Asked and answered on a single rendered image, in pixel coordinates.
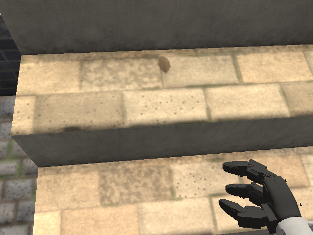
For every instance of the robot right forearm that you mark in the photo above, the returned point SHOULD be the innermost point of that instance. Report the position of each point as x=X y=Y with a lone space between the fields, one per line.
x=295 y=225

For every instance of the right robot hand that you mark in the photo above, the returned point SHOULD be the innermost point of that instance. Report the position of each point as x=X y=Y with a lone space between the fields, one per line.
x=274 y=197

